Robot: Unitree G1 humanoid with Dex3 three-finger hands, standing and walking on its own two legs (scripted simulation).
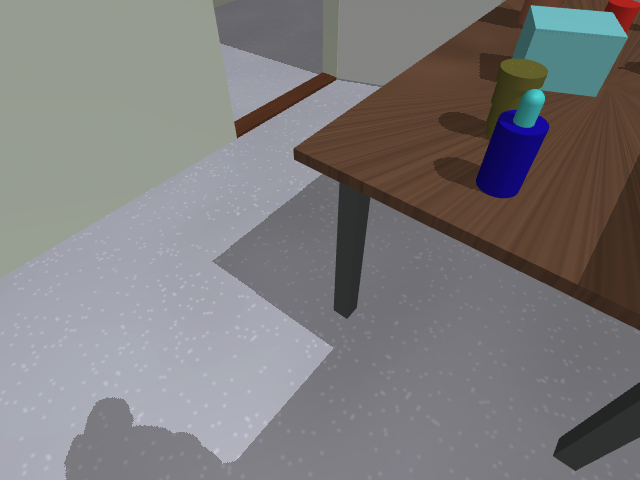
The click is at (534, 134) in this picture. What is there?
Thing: necked bottle
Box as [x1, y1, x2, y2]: [476, 89, 548, 197]
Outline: 540,90 528,90 522,96 516,110 509,110 500,114 476,178 476,183 478,187 485,193 496,197 510,197 516,194 548,129 547,122 538,115 544,101 544,95
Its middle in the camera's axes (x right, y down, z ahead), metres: +0.37 -0.19 +0.75
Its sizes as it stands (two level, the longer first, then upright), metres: 0.087 0.087 0.206
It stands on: a support 0.72 m high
